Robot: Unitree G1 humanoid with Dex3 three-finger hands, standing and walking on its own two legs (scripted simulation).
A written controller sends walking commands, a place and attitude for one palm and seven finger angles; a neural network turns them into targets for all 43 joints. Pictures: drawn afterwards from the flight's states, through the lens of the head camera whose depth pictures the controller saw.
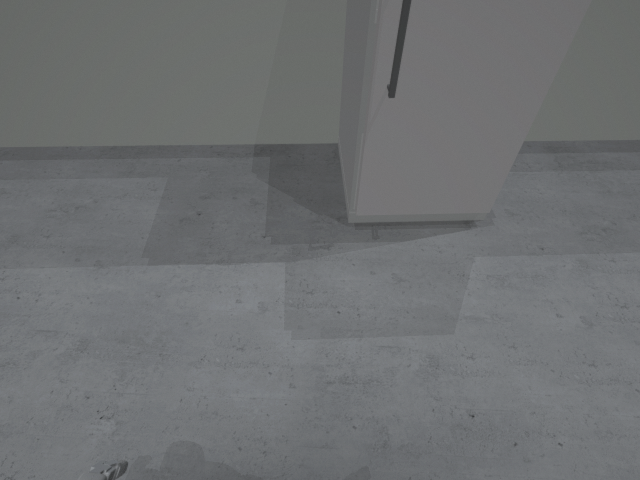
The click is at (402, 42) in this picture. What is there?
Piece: fridge door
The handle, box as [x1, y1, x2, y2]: [387, 0, 410, 97]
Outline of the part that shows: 410,0 403,0 391,78 390,83 387,84 389,97 394,97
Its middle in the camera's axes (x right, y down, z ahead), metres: +0.22 -0.58 +1.05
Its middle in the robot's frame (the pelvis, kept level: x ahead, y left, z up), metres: +1.20 -0.16 +0.09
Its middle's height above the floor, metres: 0.86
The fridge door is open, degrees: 0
